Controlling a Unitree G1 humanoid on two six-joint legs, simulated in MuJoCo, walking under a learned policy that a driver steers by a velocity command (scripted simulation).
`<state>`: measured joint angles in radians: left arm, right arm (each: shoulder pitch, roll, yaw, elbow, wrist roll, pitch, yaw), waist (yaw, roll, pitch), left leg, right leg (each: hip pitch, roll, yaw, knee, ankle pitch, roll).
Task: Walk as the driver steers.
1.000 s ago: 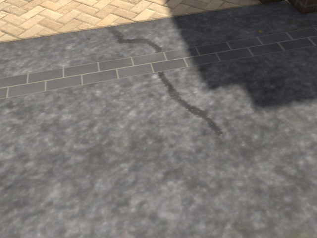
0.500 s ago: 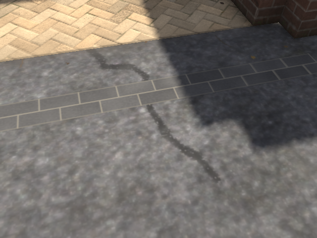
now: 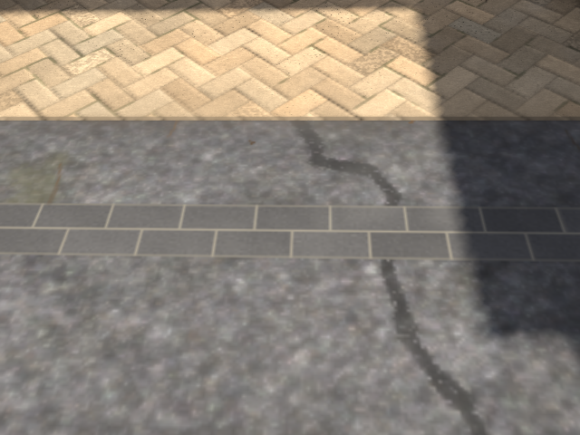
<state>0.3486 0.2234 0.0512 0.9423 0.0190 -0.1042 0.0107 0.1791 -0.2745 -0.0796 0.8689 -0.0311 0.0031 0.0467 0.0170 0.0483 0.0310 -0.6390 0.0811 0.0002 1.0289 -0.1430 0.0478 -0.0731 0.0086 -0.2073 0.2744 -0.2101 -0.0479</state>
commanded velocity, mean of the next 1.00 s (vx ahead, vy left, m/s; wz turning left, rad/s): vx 0.50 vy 0.00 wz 0.35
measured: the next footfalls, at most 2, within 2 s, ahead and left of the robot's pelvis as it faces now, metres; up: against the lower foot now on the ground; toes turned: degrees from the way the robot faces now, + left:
left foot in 0.24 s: +0.27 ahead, +0.12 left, +0.00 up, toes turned +14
right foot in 0.80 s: +0.63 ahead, +0.08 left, +0.00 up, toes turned +21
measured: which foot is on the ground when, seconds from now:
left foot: up 0.00-0.22, down 0.24-0.82, up 0.84-1.00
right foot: down 0.00-0.26, up 0.28-0.78, down 0.80-1.00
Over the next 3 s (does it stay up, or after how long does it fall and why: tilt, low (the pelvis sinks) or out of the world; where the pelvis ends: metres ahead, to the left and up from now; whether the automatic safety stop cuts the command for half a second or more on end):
stays up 1.56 0.02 -0.01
